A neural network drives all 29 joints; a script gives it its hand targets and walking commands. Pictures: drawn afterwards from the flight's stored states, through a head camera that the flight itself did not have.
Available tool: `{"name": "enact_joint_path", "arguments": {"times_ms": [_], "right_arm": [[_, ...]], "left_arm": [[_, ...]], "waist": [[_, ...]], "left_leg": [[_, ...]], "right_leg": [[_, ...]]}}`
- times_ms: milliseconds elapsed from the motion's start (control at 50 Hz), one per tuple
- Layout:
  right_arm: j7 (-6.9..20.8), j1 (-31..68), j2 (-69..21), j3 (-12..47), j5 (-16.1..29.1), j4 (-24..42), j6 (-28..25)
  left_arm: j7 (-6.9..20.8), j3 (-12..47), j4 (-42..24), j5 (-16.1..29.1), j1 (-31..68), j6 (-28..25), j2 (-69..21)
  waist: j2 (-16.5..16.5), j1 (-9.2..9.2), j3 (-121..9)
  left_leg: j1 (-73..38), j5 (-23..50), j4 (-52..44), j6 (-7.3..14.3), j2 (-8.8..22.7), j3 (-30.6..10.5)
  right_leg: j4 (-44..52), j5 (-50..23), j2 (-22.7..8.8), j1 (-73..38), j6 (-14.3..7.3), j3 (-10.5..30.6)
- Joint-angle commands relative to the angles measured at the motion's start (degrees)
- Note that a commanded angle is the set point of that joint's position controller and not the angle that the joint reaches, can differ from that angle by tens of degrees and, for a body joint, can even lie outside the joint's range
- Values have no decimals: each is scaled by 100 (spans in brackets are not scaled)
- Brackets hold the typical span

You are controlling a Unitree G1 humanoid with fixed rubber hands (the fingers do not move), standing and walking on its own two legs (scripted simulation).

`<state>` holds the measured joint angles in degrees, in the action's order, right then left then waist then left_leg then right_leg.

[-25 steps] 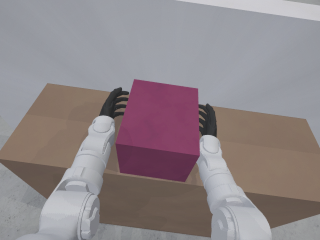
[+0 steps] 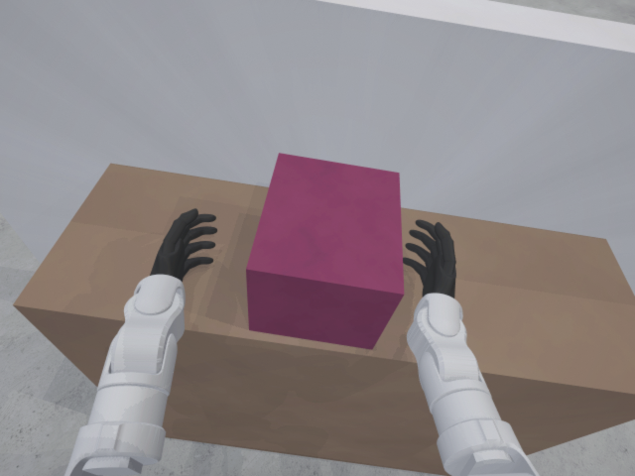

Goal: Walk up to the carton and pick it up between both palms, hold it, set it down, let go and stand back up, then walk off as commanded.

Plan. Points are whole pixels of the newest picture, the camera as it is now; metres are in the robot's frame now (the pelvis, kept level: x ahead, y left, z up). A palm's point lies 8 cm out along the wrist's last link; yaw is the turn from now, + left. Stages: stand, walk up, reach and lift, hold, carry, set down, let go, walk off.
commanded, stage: set down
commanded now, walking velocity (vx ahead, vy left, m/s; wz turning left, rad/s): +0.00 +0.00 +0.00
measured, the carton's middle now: (325, 250) +0.40 -0.03 +0.06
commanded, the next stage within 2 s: none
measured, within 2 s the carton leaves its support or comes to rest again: neither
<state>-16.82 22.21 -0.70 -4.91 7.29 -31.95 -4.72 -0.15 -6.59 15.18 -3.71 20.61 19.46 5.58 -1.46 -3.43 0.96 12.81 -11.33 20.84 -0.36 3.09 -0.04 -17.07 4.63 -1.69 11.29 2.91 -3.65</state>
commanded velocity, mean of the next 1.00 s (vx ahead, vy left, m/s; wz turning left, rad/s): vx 0.00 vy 0.00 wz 0.00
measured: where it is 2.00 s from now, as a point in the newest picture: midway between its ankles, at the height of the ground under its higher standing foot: outside the picture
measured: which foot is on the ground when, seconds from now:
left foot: down 0.00-1.00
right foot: down 0.00-1.00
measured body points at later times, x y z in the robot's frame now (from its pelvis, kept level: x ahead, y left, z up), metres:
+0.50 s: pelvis -0.05 -0.03 -0.01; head -0.06 -0.02 +0.44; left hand +0.31 +0.15 +0.08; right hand +0.27 -0.23 +0.09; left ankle -0.01 +0.11 -0.75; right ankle -0.01 -0.16 -0.75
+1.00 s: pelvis -0.04 -0.03 -0.01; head -0.04 +0.00 +0.44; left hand +0.24 +0.16 +0.07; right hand +0.20 -0.23 +0.09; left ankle -0.01 +0.11 -0.75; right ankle -0.01 -0.16 -0.75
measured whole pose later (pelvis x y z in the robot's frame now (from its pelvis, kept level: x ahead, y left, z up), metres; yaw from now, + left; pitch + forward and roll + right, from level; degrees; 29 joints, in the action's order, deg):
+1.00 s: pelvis -0.04 -0.03 -0.01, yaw -1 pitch -2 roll +0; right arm -16.3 -8.8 -0.6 -0.4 10.1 14.5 16.9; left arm 3.0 -5.1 -14.9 5.5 -4.8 30.4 13.6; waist -3.4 -3.4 1.8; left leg 9.8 -9.3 21.5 -2.0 3.4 1.0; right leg -19.8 8.0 -1.6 9.4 0.9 -3.6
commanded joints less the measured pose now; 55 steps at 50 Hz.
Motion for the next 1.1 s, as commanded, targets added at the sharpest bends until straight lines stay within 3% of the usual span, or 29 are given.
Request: {"name": "enact_joint_path", "arguments": {"times_ms": [0,40,100,180,220,300,360,420,480,620,720,800,920,1080], "right_arm": [[307,1273,1176,93,449,2171,90],[351,1167,1039,76,405,2239,297],[337,822,868,174,409,2199,647],[154,334,625,605,551,2241,1004],[68,307,557,706,644,2487,1071],[-80,675,500,714,456,3155,1255],[-92,638,415,782,363,3408,1385],[-49,528,333,835,362,3459,1540],[0,239,313,863,432,3493,1676],[-32,-963,477,897,772,3947,1756],[-90,-1672,656,986,876,4932,1743],[-65,-2184,787,1055,857,5738,1783],[159,-2916,717,1064,736,6225,2042],[240,-3676,601,1029,715,6707,2475]], "left_arm": [[-37,561,-1612,694,2090,-233,515],[-73,623,-1494,792,2102,-182,564],[-75,452,-1192,740,1960,8,778],[117,1,-936,559,1561,248,1155],[235,-203,-981,553,1514,233,1315],[324,-288,-750,910,1827,20,1556],[350,-181,-491,1103,1817,-59,1544],[324,15,-534,1223,1873,-71,1520],[281,92,-860,1237,1743,-22,1553],[308,-38,-1963,867,471,513,1488],[430,-181,-2876,770,-548,982,1384],[419,-149,-3788,971,-1127,1016,1446],[265,78,-4323,1282,-1795,715,1638],[224,45,-4568,1366,-2512,822,1772]], "waist": [[799,-431,-2614],[825,-376,-2481],[849,-208,-2138],[715,107,-1655],[482,198,-1551],[-262,236,-1617],[-480,304,-1582],[-324,335,-1450],[-66,341,-1391],[466,431,-1353],[458,501,-1231],[478,518,-1181],[586,622,-995],[621,740,-688]], "left_leg": [[-1404,2067,216,-394,-344,222],[-1134,1346,100,-323,-354,245],[-863,816,-37,-248,-382,325],[-786,1223,12,-162,-502,483],[-694,1229,-12,-90,-547,521],[-157,380,-229,178,-536,541],[-74,32,-304,282,-475,495],[-64,-243,-367,294,-421,459],[-132,-335,-414,248,-384,432],[-756,489,-354,34,-387,416],[-1010,1148,-258,-41,-436,431],[-1061,1365,-240,-77,-437,425],[-912,657,-414,-97,-332,436],[-758,74,-583,-80,-241,470]], "right_leg": [[-189,-1049,702,-778,-153,-272],[-209,-732,651,-805,-196,-246],[-208,-495,579,-931,-235,-175],[-208,-872,476,-1249,-170,16],[-225,-963,422,-1412,-59,114],[-281,-338,269,-1494,137,254],[-219,393,233,-1254,136,271],[-137,1036,221,-958,43,259],[-116,1162,223,-885,-45,247],[-124,90,294,-1193,-160,208],[-107,-539,364,-1343,-156,188],[-143,-765,368,-1282,-166,194],[-50,-31,283,-893,-270,306],[105,573,180,-793,-362,463]]}}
